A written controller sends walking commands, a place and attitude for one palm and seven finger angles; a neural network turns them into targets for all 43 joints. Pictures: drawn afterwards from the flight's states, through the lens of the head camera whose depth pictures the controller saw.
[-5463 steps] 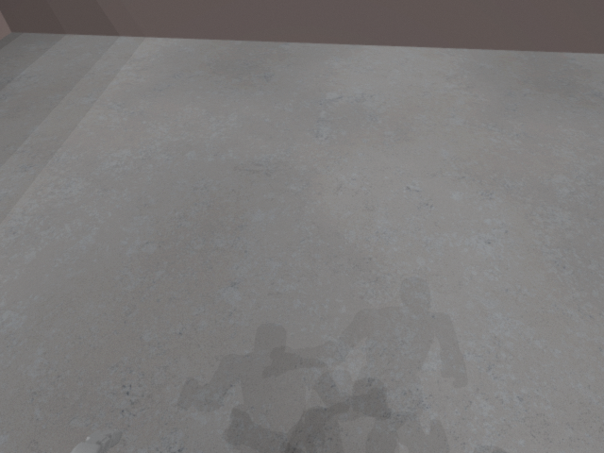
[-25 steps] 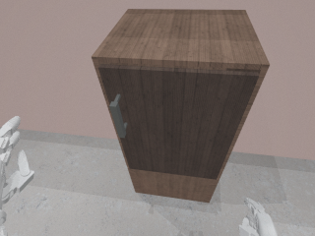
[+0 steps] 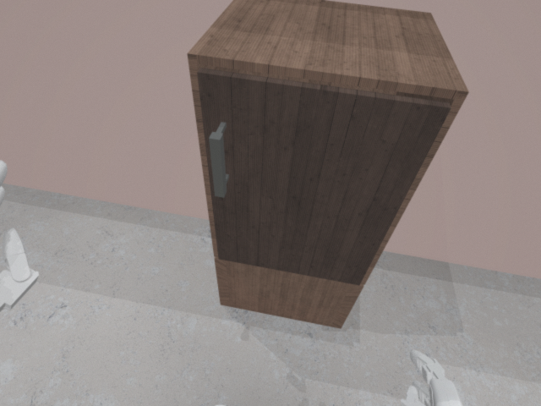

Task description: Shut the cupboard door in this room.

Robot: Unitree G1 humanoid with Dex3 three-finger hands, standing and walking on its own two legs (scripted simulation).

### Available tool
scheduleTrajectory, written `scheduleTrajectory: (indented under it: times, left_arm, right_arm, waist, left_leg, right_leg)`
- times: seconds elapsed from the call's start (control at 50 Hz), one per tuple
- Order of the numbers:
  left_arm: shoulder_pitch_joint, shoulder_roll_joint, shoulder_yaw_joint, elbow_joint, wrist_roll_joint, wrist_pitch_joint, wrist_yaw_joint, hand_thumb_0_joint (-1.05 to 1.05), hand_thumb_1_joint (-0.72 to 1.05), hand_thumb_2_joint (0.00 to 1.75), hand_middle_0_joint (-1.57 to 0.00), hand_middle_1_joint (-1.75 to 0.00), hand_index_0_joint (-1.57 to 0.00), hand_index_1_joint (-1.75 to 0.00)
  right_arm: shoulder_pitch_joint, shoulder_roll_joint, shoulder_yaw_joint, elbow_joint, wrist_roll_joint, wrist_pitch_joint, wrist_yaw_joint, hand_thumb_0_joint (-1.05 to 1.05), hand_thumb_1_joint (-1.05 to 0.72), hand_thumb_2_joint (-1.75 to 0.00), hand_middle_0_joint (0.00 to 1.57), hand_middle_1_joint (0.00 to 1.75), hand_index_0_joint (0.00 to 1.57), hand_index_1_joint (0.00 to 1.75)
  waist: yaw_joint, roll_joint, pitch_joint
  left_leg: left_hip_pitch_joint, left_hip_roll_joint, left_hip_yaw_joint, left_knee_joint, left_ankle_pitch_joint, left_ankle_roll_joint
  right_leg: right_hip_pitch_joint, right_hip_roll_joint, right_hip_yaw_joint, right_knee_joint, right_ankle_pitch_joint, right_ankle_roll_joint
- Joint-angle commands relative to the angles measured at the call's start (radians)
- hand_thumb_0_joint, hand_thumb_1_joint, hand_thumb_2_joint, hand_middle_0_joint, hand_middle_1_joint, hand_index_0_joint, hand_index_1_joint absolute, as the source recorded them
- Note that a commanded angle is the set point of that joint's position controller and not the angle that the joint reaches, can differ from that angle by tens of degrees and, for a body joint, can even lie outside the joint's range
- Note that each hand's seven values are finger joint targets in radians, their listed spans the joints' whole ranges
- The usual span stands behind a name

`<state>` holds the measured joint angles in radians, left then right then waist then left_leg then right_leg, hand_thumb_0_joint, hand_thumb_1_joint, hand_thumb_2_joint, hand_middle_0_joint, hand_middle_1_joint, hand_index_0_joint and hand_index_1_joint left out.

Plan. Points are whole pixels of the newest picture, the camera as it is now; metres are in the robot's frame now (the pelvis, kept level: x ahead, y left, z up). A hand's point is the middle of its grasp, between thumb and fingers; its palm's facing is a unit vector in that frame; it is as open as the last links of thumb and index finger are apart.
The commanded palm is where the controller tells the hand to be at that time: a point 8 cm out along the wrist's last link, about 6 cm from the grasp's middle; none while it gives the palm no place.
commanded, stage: step back with the hand held close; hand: left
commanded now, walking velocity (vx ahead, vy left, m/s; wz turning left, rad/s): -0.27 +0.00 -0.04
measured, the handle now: (221, 160) +0.56 +0.13 +0.04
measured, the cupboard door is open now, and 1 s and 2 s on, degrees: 0 0 0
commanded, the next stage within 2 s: stop stepping back and stand still in 0.44 s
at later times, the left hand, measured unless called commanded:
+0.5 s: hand out of the picture +0.11 +0.26 +0.19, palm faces +0.45 -0.80 -0.39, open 7.4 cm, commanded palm +0.06 +0.29 +0.19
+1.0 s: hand out of the picture +0.02 +0.25 +0.17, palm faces +0.40 -0.83 -0.40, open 7.4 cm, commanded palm -0.05 +0.29 +0.19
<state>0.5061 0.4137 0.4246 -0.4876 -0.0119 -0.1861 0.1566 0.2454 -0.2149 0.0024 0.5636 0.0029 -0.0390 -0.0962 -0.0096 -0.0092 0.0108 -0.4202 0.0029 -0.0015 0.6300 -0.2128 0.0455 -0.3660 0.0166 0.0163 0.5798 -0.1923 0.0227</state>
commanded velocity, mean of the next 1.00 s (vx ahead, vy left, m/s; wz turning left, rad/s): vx -0.12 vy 0.01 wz -0.05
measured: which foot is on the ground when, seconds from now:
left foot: down 0.00-0.60, up 0.62-0.70, down 0.72-1.00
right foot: down 0.00-0.26, up 0.28-0.52, down 0.54-1.00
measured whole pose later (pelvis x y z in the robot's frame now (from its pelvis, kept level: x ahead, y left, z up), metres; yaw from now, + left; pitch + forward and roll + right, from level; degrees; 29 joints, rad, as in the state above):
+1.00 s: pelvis -0.20 -0.01 +0.02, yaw -3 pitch -1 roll -1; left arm 0.52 0.39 0.39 -0.40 -0.03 -0.15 0.17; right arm 0.29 -0.21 0.00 0.64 0.00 -0.11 -0.09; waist -0.05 -0.03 -0.05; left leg -0.36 -0.01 0.00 0.44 -0.18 0.02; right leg -0.21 0.03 0.02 0.50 -0.35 -0.01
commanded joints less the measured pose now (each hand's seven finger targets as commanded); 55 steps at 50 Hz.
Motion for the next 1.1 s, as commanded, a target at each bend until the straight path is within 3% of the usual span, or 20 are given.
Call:
scheduleTrajectory:
  times: [0.0,0.08,0.12,0.2,0.22,0.24,0.26,0.28,0.38,0.42,0.48,0.56,0.6,0.66,0.76,0.88,0.96,1.02,1.06,1.08]
  left_arm:
    - [-0.042,0.19,0.159,-0.234,0.004,-0.09,0.028,0.0,0.9,0.9,-0.2,-0.3,-0.2,-0.3]
    - [-0.012,0.195,0.146,-0.22,-0.022,-0.085,0.036,0.0,0.9,0.9,-0.2,-0.3,-0.2,-0.3]
    - [-0.044,0.202,0.135,-0.201,-0.027,-0.068,0.051,0.0,0.9,0.9,-0.2,-0.3,-0.2,-0.3]
    - [-0.099,0.197,0.107,-0.194,-0.022,-0.061,0.053,0.0,0.9,0.9,-0.2,-0.3,-0.2,-0.3]
    - [-0.12,0.212,0.114,-0.217,-0.023,-0.07,0.052,0.0,0.9,0.9,-0.2,-0.3,-0.2,-0.3]
    - [-0.112,0.186,0.111,-0.254,-0.018,-0.086,0.054,0.0,0.9,0.9,-0.2,-0.3,-0.2,-0.3]
    - [-0.12,0.198,0.143,-0.258,-0.013,-0.088,0.06,0.0,0.9,0.9,-0.2,-0.3,-0.2,-0.3]
    - [-0.116,0.208,0.16,-0.241,-0.017,-0.091,0.058,0.0,0.9,0.9,-0.2,-0.3,-0.2,-0.3]
    - [-0.018,0.156,0.119,-0.306,-0.039,-0.088,0.032,0.0,0.9,0.9,-0.2,-0.3,-0.2,-0.3]
    - [-0.027,0.168,0.115,-0.32,-0.038,-0.085,0.026,0.0,0.9,0.9,-0.2,-0.3,-0.2,-0.3]
    - [-0.053,0.167,0.095,-0.294,-0.039,-0.086,0.012,0.0,0.9,0.9,-0.2,-0.3,-0.2,-0.3]
    - [-0.01,0.255,0.171,-0.251,-0.045,-0.109,0.016,0.0,0.9,0.9,-0.2,-0.3,-0.2,-0.3]
    - [0.053,0.278,0.196,-0.254,-0.053,-0.094,0.029,0.0,0.9,0.9,-0.2,-0.3,-0.2,-0.3]
    - [0.136,0.263,0.213,-0.237,-0.062,-0.057,0.033,0.0,0.9,0.9,-0.2,-0.3,-0.2,-0.3]
    - [0.059,0.194,0.13,-0.091,-0.052,-0.043,0.035,0.0,0.9,0.9,-0.2,-0.3,-0.2,-0.3]
    - [-0.048,0.151,0.063,-0.141,-0.015,-0.049,0.03,0.0,0.9,0.9,-0.2,-0.3,-0.2,-0.3]
    - [-0.063,0.198,0.093,-0.241,-0.012,-0.058,0.033,0.0,0.9,0.9,-0.2,-0.3,-0.2,-0.3]
    - [0.028,0.258,0.162,-0.281,-0.021,-0.058,0.038,0.0,0.9,0.9,-0.2,-0.3,-0.2,-0.3]
    - [0.022,0.233,0.148,-0.279,-0.021,-0.056,0.038,0.0,0.9,0.9,-0.2,-0.3,-0.2,-0.3]
    - [-0.004,0.219,0.142,-0.267,-0.021,-0.064,0.031,0.0,0.9,0.9,-0.2,-0.3,-0.2,-0.3]
  right_arm:
    - [-0.116,-0.152,-0.062,-0.151,-0.002,-0.079,-0.007,0.0,-0.9,-0.9,0.2,0.3,0.2,0.3]
    - [-0.09,-0.115,-0.065,-0.12,-0.005,-0.07,0.018,0.0,-0.9,-0.9,0.2,0.3,0.2,0.3]
    - [-0.104,-0.107,-0.068,-0.093,-0.012,-0.055,0.028,0.0,-0.9,-0.9,0.2,0.3,0.2,0.3]
    - [-0.099,-0.105,-0.049,-0.083,0.0,-0.04,0.016,0.0,-0.9,-0.9,0.2,0.3,0.2,0.3]
    - [-0.118,-0.132,-0.055,-0.087,-0.002,-0.044,0.003,0.0,-0.9,-0.9,0.2,0.3,0.2,0.3]
    - [-0.121,-0.157,-0.056,-0.1,-0.005,-0.058,-0.007,0.0,-0.9,-0.9,0.2,0.3,0.2,0.3]
    - [-0.124,-0.131,-0.063,-0.096,-0.02,-0.074,-0.011,0.0,-0.9,-0.9,0.2,0.3,0.2,0.3]
    - [-0.109,-0.11,-0.071,-0.077,-0.023,-0.088,-0.005,0.0,-0.9,-0.9,0.2,0.3,0.2,0.3]
    - [-0.123,-0.118,-0.082,-0.072,-0.007,-0.12,0.037,0.0,-0.9,-0.9,0.2,0.3,0.2,0.3]
    - [-0.135,-0.127,-0.071,-0.065,-0.018,-0.134,0.038,0.0,-0.9,-0.9,0.2,0.3,0.2,0.3]
    - [-0.131,-0.126,-0.054,-0.035,-0.026,-0.142,0.042,0.0,-0.9,-0.9,0.2,0.3,0.2,0.3]
    - [-0.117,-0.079,-0.052,-0.047,-0.017,-0.114,0.036,0.0,-0.9,-0.9,0.2,0.3,0.2,0.3]
    - [-0.142,-0.084,-0.051,-0.086,0.017,-0.101,0.029,0.0,-0.9,-0.9,0.2,0.3,0.2,0.3]
    - [-0.123,-0.075,-0.023,-0.104,0.005,-0.071,0.017,0.0,-0.9,-0.9,0.2,0.3,0.2,0.3]
    - [-0.092,-0.132,-0.034,-0.072,0.006,-0.1,0.0,0.0,-0.9,-0.9,0.2,0.3,0.2,0.3]
    - [-0.113,-0.146,-0.035,-0.084,0.005,-0.119,-0.005,0.0,-0.9,-0.9,0.2,0.3,0.2,0.3]
    - [-0.11,-0.124,-0.04,-0.088,-0.009,-0.134,-0.001,0.0,-0.9,-0.9,0.2,0.3,0.2,0.3]
    - [-0.099,-0.112,-0.053,-0.083,-0.028,-0.124,0.009,0.0,-0.9,-0.9,0.2,0.3,0.2,0.3]
    - [-0.081,-0.106,-0.061,-0.057,-0.025,-0.091,0.019,0.0,-0.9,-0.9,0.2,0.3,0.2,0.3]
    - [-0.061,-0.116,-0.066,-0.041,-0.026,-0.086,0.026,0.0,-0.9,-0.9,0.2,0.3,0.2,0.3]
  waist:
    - [0.009,0.183,-0.09]
    - [-0.001,-0.109,-0.065]
    - [0.0,-0.181,-0.087]
    - [-0.019,-0.122,-0.061]
    - [-0.019,0.045,-0.027]
    - [-0.013,0.277,-0.043]
    - [-0.005,0.319,-0.079]
    - [-0.005,0.257,-0.13]
    - [0.007,0.213,-0.162]
    - [0.0,0.289,-0.135]
    - [0.003,0.246,-0.128]
    - [-0.001,-0.005,-0.244]
    - [0.009,-0.149,-0.28]
    - [-0.008,-0.037,-0.234]
    - [-0.018,0.061,-0.088]
    - [-0.008,0.209,0.006]
    - [0.0,0.181,-0.079]
    - [0.001,0.066,-0.154]
    - [0.009,-0.151,-0.065]
    - [-0.009,-0.124,-0.029]
  left_leg:
    - [-0.386,0.144,-0.139,-0.286,-0.521,0.067]
    - [-0.078,0.009,-0.015,0.108,-0.288,-0.034]
    - [0.046,-0.004,-0.003,0.301,-0.224,-0.054]
    - [0.165,0.018,-0.003,-0.047,-0.152,-0.03]
    - [0.121,0.083,-0.087,-0.21,-0.201,-0.001]
    - [-0.071,0.264,-0.292,-0.389,-0.238,0.067]
    - [-0.165,0.367,-0.372,-0.43,-0.19,0.12]
    - [-0.154,0.381,-0.325,-0.429,-0.198,0.136]
    - [-0.016,0.295,-0.148,-0.318,-0.063,0.085]
    - [-0.031,0.292,-0.162,-0.349,-0.155,0.069]
    - [0.052,0.251,-0.143,-0.323,-0.098,0.023]
    - [0.209,0.065,0.085,-0.038,0.06,-0.071]
    - [0.116,0.01,0.054,0.102,-0.04,-0.06]
    - [0.08,0.021,0.01,-0.005,0.014,-0.054]
    - [0.193,0.095,-0.09,-0.194,0.193,-0.013]
    - [-0.084,0.151,-0.21,-0.519,-0.547,-0.006]
    - [-0.055,0.113,-0.132,-0.462,-0.499,-0.019]
    - [0.043,0.001,0.009,-0.12,-0.346,-0.043]
    - [-0.073,-0.033,0.018,0.393,-0.179,-0.061]
    - [-0.15,-0.005,-0.022,0.503,-0.15,-0.063]
  right_leg:
    - [0.364,-0.003,0.082,0.074,-0.018,-0.017]
    - [-0.063,-0.234,0.368,-0.281,-0.258,-0.135]
    - [-0.179,-0.321,0.415,-0.381,-0.265,-0.193]
    - [-0.212,-0.185,0.167,-0.231,-0.189,-0.079]
    - [-0.216,-0.095,0.107,-0.109,-0.204,-0.041]
    - [-0.06,0.013,0.014,0.17,-0.161,0.002]
    - [0.023,0.055,0.022,0.397,-0.205,0.006]
    - [0.034,0.047,0.054,0.537,-0.244,0.001]
    - [0.062,0.043,-0.018,0.273,-0.266,0.006]
    - [0.109,0.051,-0.03,0.134,-0.237,0.007]
    - [0.131,0.056,-0.047,-0.141,-0.134,-0.002]
    - [0.069,-0.164,0.137,-0.25,0.317,-0.075]
    - [0.161,-0.226,0.172,-0.168,0.618,-0.031]
    - [0.177,-0.208,0.152,-0.136,0.384,-0.099]
    - [0.074,-0.055,0.056,-0.175,0.092,-0.027]
    - [0.223,0.049,-0.04,-0.084,-0.21,-0.016]
    - [0.276,0.048,-0.06,-0.09,-0.215,-0.041]
    - [0.158,-0.077,0.131,-0.238,-0.438,-0.135]
    - [-0.04,-0.353,0.528,-0.435,-0.672,-0.279]
    - [-0.044,-0.369,0.506,-0.415,-0.568,-0.286]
